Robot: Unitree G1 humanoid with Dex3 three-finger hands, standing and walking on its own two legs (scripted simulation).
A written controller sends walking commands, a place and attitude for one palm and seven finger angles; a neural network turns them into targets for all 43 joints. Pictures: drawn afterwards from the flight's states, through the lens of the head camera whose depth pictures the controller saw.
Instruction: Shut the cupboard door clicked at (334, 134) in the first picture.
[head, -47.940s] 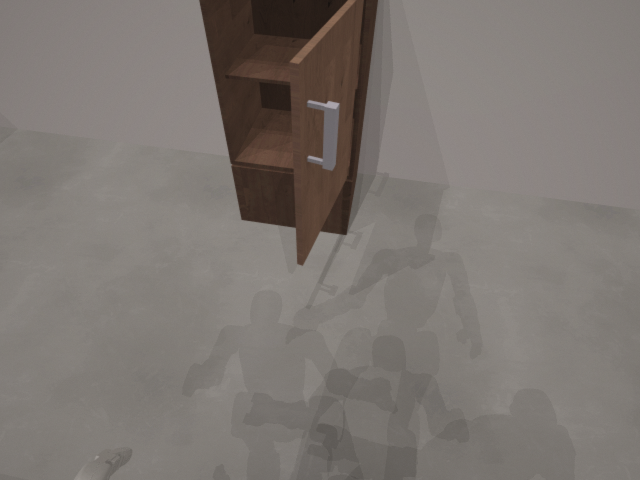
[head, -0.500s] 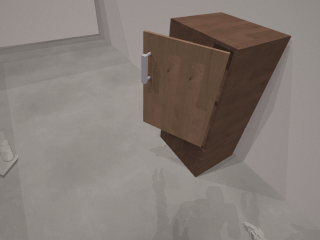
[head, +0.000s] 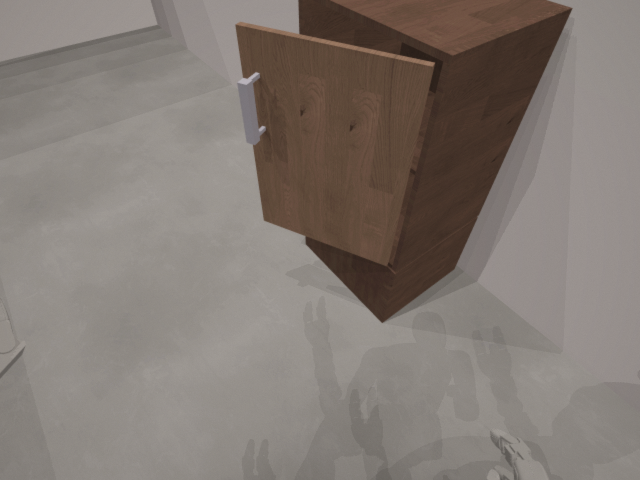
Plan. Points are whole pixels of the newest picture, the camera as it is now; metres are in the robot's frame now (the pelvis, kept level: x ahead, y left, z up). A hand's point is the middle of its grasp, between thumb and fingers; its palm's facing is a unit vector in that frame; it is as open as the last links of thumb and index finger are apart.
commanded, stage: stop stepping back and stand still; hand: left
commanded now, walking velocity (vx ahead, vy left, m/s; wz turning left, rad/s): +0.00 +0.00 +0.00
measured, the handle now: (254, 108) +0.88 +0.19 -0.01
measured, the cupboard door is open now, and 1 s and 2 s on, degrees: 27 27 27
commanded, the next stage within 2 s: let the arm hang, fingers relaxed in 0.12 s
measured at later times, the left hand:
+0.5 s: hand out of the picture +0.03 +0.19 -0.15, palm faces -0.02 -0.98 -0.18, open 7.4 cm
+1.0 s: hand out of the picture -0.08 +0.23 -0.17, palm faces +0.03 -0.97 -0.25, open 7.4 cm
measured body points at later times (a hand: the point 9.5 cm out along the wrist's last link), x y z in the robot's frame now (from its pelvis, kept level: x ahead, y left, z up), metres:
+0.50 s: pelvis -0.06 +0.02 -0.01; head -0.04 +0.02 +0.44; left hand +0.03 +0.24 -0.14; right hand +0.06 -0.21 -0.13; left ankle -0.02 +0.12 -0.73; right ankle -0.03 -0.08 -0.73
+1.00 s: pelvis -0.07 +0.02 +0.01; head -0.07 +0.02 +0.46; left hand -0.08 +0.28 -0.15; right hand -0.08 -0.21 -0.15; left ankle -0.02 +0.12 -0.73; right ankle -0.04 -0.08 -0.73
